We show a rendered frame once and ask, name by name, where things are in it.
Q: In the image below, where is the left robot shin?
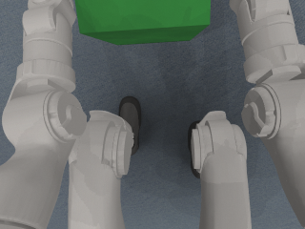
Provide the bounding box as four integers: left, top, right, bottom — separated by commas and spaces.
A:
68, 110, 134, 166

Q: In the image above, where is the robot shin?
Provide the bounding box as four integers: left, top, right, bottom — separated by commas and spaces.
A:
195, 111, 247, 174
68, 110, 134, 166

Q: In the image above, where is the right robot shin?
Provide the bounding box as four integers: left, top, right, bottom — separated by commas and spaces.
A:
195, 111, 247, 174

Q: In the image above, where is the carton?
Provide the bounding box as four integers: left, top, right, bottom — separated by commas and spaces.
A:
74, 0, 211, 46

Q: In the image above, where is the left robot forearm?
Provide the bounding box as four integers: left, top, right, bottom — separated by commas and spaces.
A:
3, 0, 76, 129

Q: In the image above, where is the robot right upper arm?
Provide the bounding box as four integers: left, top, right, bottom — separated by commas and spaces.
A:
241, 79, 305, 229

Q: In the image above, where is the right robot forearm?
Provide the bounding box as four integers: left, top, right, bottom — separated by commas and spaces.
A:
229, 0, 305, 85

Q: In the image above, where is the robot left upper arm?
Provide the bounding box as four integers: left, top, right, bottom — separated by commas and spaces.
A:
0, 89, 87, 229

